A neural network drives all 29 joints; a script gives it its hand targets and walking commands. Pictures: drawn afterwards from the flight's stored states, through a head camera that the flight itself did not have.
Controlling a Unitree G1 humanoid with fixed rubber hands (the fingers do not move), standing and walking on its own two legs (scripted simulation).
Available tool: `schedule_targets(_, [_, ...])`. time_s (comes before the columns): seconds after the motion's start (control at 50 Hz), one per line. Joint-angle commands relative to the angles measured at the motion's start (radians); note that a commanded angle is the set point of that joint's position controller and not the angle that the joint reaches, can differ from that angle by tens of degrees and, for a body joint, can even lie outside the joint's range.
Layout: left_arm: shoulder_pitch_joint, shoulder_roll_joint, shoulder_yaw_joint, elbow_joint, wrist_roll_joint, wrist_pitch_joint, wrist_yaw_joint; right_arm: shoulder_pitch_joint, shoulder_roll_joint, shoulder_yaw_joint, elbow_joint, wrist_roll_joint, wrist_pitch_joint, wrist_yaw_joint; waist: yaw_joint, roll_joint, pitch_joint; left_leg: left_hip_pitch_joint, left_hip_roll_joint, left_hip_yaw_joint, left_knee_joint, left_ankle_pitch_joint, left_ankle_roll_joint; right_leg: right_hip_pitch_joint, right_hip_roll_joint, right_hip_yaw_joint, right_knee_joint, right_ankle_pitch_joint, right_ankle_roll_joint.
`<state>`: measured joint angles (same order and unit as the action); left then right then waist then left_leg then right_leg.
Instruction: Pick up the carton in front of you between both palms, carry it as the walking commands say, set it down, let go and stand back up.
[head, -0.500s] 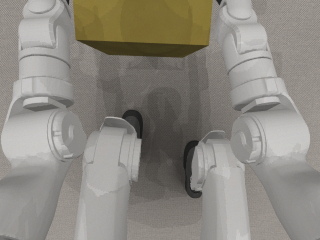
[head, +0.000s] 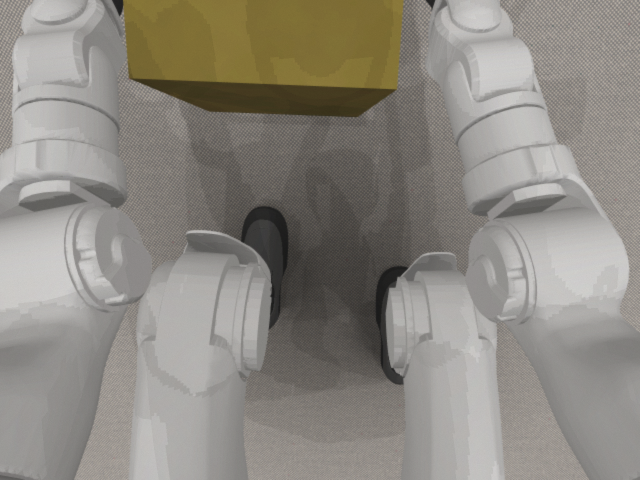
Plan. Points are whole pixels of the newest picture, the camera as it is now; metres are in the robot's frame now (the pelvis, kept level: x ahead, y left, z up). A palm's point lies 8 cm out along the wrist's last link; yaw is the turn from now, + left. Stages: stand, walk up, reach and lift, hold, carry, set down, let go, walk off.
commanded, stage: set down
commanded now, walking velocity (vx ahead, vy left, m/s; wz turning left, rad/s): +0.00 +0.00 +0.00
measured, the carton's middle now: (277, 2) +0.54 +0.14 -0.25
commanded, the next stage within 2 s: let go in 1.72 s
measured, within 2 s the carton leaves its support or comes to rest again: rests again in 0.26 s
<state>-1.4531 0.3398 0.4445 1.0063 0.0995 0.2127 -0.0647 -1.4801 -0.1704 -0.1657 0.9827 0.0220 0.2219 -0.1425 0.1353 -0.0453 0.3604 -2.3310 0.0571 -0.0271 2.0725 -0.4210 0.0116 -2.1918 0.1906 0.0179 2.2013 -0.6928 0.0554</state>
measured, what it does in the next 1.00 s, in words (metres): stands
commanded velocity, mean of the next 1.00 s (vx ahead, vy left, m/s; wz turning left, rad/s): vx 0.00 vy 0.00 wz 0.00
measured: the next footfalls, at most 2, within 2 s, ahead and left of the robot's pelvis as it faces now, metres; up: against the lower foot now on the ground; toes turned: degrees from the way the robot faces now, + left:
none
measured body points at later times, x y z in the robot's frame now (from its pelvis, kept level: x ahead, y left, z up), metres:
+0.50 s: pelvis +0.00 +0.00 -0.01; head +0.37 +0.04 +0.22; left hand +0.51 +0.29 -0.20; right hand +0.57 -0.03 -0.20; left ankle +0.15 +0.13 -0.35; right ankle +0.08 -0.11 -0.35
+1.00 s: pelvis +0.00 +0.00 +0.04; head +0.34 +0.07 +0.31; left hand +0.51 +0.34 -0.09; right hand +0.59 -0.03 -0.08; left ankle +0.15 +0.13 -0.35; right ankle +0.08 -0.11 -0.35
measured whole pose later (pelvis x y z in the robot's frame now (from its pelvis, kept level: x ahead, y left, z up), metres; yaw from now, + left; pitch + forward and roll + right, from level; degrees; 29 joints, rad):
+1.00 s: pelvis +0.00 +0.00 +0.04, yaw +2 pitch +38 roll -3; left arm -1.40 0.44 0.32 1.00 -0.09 0.15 0.01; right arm -1.41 -0.26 -0.13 0.86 0.08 0.24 -0.17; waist 0.12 -0.06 0.27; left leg -2.22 0.00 -0.04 1.94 -0.39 0.00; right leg -2.07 0.12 0.00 2.08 -0.69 0.04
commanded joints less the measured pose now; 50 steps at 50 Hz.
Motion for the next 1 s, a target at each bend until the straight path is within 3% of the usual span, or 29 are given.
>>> schedule_targets(0.0, [-0.371, -0.776, -0.252, 0.000, -0.078, -0.006, -0.221, -0.490, 0.759, 0.232, -0.097, 0.028, -0.072, 0.218, 0.073, -0.143, -0.949, 0.666, -0.105, 0.025, -0.037, 0.302, 0.019, 0.168, -0.015, -0.055, -0.222, 0.246, -0.036])
schedule_targets(0.02, [-0.366, -0.741, -0.262, 0.005, -0.069, -0.006, -0.218, -0.498, 0.736, 0.224, -0.107, 0.044, -0.073, 0.222, 0.100, -0.112, -0.911, 0.679, -0.107, 0.032, -0.038, 0.310, 0.019, 0.118, -0.019, -0.054, -0.216, 0.226, -0.038])
schedule_targets(0.04, [-0.397, -0.741, -0.274, -0.022, -0.076, -0.011, -0.211, -0.472, 0.738, 0.211, -0.100, 0.018, -0.075, 0.224, 0.049, -0.111, -0.915, 0.683, -0.103, 0.006, -0.033, 0.320, 0.019, 0.110, -0.015, -0.060, -0.203, 0.243, -0.041])
schedule_targets(0.06, [-0.376, -0.725, -0.265, -0.008, -0.073, -0.013, -0.207, -0.488, 0.713, 0.230, -0.114, 0.032, -0.080, 0.223, 0.079, -0.118, -0.903, 0.712, -0.105, 0.015, -0.035, 0.357, 0.017, 0.081, -0.020, -0.058, -0.218, 0.249, -0.036])
schedule_targets(0.08, [-0.379, -0.735, -0.256, 0.000, -0.074, -0.018, -0.206, -0.441, 0.719, 0.196, -0.069, -0.001, -0.074, 0.222, 0.037, -0.122, -0.894, 0.680, -0.109, 0.013, -0.030, 0.324, 0.014, 0.108, -0.022, -0.051, -0.220, 0.236, -0.049])
schedule_targets(0.1, [-0.388, -0.706, -0.250, -0.037, -0.068, -0.025, -0.202, -0.467, 0.726, 0.240, -0.117, 0.018, -0.080, 0.222, 0.078, -0.131, -0.887, 0.670, -0.104, 0.018, -0.027, 0.321, 0.016, 0.099, -0.014, -0.041, -0.213, 0.243, -0.041])
schedule_targets(0.18, [-0.332, -0.694, -0.243, 0.050, -0.069, -0.028, -0.198, -0.406, 0.684, 0.162, -0.038, -0.038, -0.076, 0.225, 0.023, -0.134, -0.800, 0.621, -0.113, 0.009, -0.030, 0.238, 0.017, 0.094, -0.025, -0.056, -0.211, 0.196, -0.042])
schedule_targets(0.2, [-0.330, -0.671, -0.218, 0.059, -0.052, -0.029, -0.197, -0.444, 0.669, 0.175, -0.063, -0.027, -0.076, 0.228, 0.059, -0.136, -0.788, 0.598, -0.112, 0.023, -0.029, 0.241, 0.015, 0.072, -0.029, -0.036, -0.223, 0.186, -0.045])
schedule_targets(0.24, [-0.377, -0.644, -0.217, 0.048, -0.061, -0.032, -0.198, -0.428, 0.658, 0.150, -0.047, -0.060, -0.070, 0.225, -0.001, -0.154, -0.789, 0.604, -0.105, -0.002, -0.013, 0.226, 0.020, 0.095, -0.032, -0.039, -0.208, 0.190, -0.045])
schedule_targets(0.28, [-0.341, -0.572, -0.188, 0.069, -0.046, -0.039, -0.183, -0.414, 0.617, 0.162, -0.056, -0.046, -0.072, 0.213, 0.052, -0.139, -0.807, 0.623, -0.098, 0.021, -0.021, 0.219, 0.015, 0.122, -0.037, -0.035, -0.215, 0.188, -0.034])
schedule_targets(0.3, [-0.320, -0.554, -0.142, 0.087, -0.031, -0.045, -0.174, -0.417, 0.572, 0.147, -0.069, -0.065, -0.078, 0.206, 0.044, -0.148, -0.777, 0.582, -0.098, 0.027, -0.018, 0.203, 0.014, 0.134, -0.034, -0.027, -0.220, 0.182, -0.038])
schedule_targets(0.32, [-0.301, -0.496, -0.136, 0.096, -0.023, -0.054, -0.153, -0.379, 0.548, 0.125, -0.054, -0.060, -0.074, 0.195, 0.068, -0.144, -0.797, 0.623, -0.096, 0.023, -0.034, 0.191, 0.018, 0.158, -0.036, -0.034, -0.208, 0.170, -0.026])
schedule_targets(0.34, [-0.296, -0.416, -0.101, 0.081, -0.030, -0.070, -0.131, -0.388, 0.443, 0.124, -0.078, -0.072, -0.088, 0.172, 0.036, -0.155, -0.799, 0.615, -0.096, 0.030, -0.038, 0.196, 0.010, 0.182, -0.037, -0.045, -0.221, 0.180, -0.023])
schedule_targets(0.36, [-0.280, -0.265, -0.078, 0.088, -0.012, -0.083, -0.095, -0.362, 0.325, 0.094, -0.069, -0.059, -0.091, 0.136, 0.084, -0.105, -0.814, 0.658, -0.080, 0.033, -0.038, 0.210, -0.002, 0.181, -0.058, -0.028, -0.216, 0.182, -0.016])
schedule_targets(0.38, [-0.260, -0.118, -0.036, 0.093, -0.021, -0.103, -0.051, -0.316, 0.142, 0.072, -0.056, -0.087, -0.106, 0.096, 0.029, -0.121, -0.829, 0.682, -0.073, 0.023, -0.027, 0.222, 0.001, 0.236, -0.057, -0.039, -0.212, 0.208, -0.003])
schedule_targets(0.4, [-0.190, 0.118, 0.010, 0.110, -0.004, -0.137, 0.009, -0.291, -0.092, 0.040, -0.057, -0.070, -0.119, 0.042, 0.088, -0.103, -0.841, 0.716, -0.064, 0.025, -0.042, 0.227, -0.006, 0.233, -0.070, -0.037, -0.210, 0.196, 0.005])
schedule_targets(0.42, [-0.178, 0.173, 0.013, 0.139, -0.025, -0.162, 0.047, -0.272, -0.165, 0.042, -0.033, -0.061, -0.129, 0.008, 0.047, -0.090, -0.895, 0.746, -0.053, 0.012, -0.039, 0.258, -0.006, 0.273, -0.071, -0.039, -0.205, 0.231, 0.003])
schedule_targets(0.46, [-0.197, 0.317, 0.062, 0.153, -0.060, -0.195, 0.084, -0.297, -0.202, 0.082, 0.002, -0.011, -0.115, -0.022, 0.107, -0.096, -0.936, 0.724, -0.036, 0.033, -0.034, 0.265, -0.011, 0.326, -0.100, -0.005, -0.226, 0.251, 0.015])
schedule_targets(0.52, [-0.269, 0.371, -0.008, 0.091, -0.150, -0.233, 0.100, -0.336, -0.178, 0.152, -0.042, 0.104, -0.109, -0.014, 0.137, -0.072, -1.058, 0.768, -0.028, 0.030, -0.038, 0.363, 0.004, 0.326, -0.104, 0.008, -0.208, 0.317, 0.012])
schedule_targets(0.54, [-0.272, 0.328, -0.062, 0.112, -0.191, -0.230, 0.091, -0.319, -0.150, 0.183, -0.046, 0.119, -0.111, -0.009, 0.067, -0.110, -1.052, 0.798, -0.018, 0.015, -0.046, 0.363, 0.010, 0.296, -0.108, -0.016, -0.215, 0.303, 0.015])
schedule_targets(0.56, [-0.303, 0.345, -0.093, 0.067, -0.207, -0.233, 0.087, -0.349, -0.158, 0.200, -0.083, 0.155, -0.106, -0.002, 0.099, -0.095, -1.088, 0.813, -0.020, 0.021, -0.039, 0.382, 0.013, 0.301, -0.103, -0.016, -0.206, 0.298, 0.008])
schedule_targets(0.64, [-0.343, 0.352, -0.135, 0.035, -0.265, -0.205, 0.071, -0.358, -0.212, 0.190, -0.139, 0.185, -0.093, 0.004, 0.070, -0.040, -1.178, 0.914, -0.014, 0.021, -0.035, 0.395, 0.007, 0.297, -0.100, -0.025, -0.217, 0.271, -0.005])
schedule_targets(0.66, [-0.331, 0.333, -0.143, 0.047, -0.275, -0.193, 0.064, -0.361, -0.175, 0.220, -0.148, 0.212, -0.084, 0.006, 0.106, -0.038, -1.213, 0.962, -0.016, 0.034, -0.040, 0.407, 0.008, 0.306, -0.097, -0.032, -0.225, 0.253, -0.007])
schedule_targets(0.72, [-0.263, 0.369, -0.108, 0.023, -0.252, -0.173, 0.065, -0.345, -0.195, 0.200, -0.192, 0.195, -0.069, -0.005, 0.138, -0.061, -1.317, 1.014, -0.028, 0.037, -0.055, 0.448, 0.007, 0.389, -0.092, -0.048, -0.224, 0.270, 0.004])
schedule_targets(0.78, [-0.216, 0.331, -0.120, 0.001, -0.246, -0.140, 0.068, -0.261, -0.199, 0.147, -0.219, 0.135, -0.040, -0.023, 0.067, -0.060, -1.405, 1.127, -0.047, 0.042, -0.101, 0.409, 0.008, 0.350, -0.074, -0.094, -0.281, 0.192, 0.008])
schedule_targets(0.86, [-0.218, 0.276, -0.104, -0.130, -0.212, -0.095, 0.077, -0.232, -0.225, 0.049, -0.285, 0.070, -0.013, -0.035, 0.051, 0.021, -1.475, 1.225, -0.070, 0.056, -0.192, 0.374, -0.012, 0.344, -0.059, -0.121, -0.346, 0.153, -0.006])
schedule_targets(0.88, [-0.215, 0.278, -0.111, -0.150, -0.218, -0.085, 0.081, -0.216, -0.215, 0.025, -0.266, 0.053, -0.006, -0.033, 0.010, 0.022, -1.498, 1.229, -0.077, 0.057, -0.215, 0.367, -0.018, 0.359, -0.054, -0.125, -0.360, 0.154, -0.010])
schedule_targets(0.94, [-0.237, 0.237, -0.109, -0.177, -0.164, -0.058, 0.070, -0.177, -0.215, -0.039, -0.226, 0.031, 0.013, -0.022, 0.010, 0.116, -1.354, 1.216, -0.086, 0.066, -0.255, 0.315, -0.029, 0.230, -0.051, -0.120, -0.419, 0.095, -0.018])
schedule_targets(0.98, [-0.183, 0.215, -0.115, -0.161, -0.161, -0.043, 0.067, -0.161, -0.190, -0.028, -0.215, 0.023, 0.010, -0.013, -0.002, 0.087, -1.343, 1.187, -0.091, 0.075, -0.299, 0.326, -0.033, 0.253, -0.048, -0.121, -0.471, 0.109, -0.014])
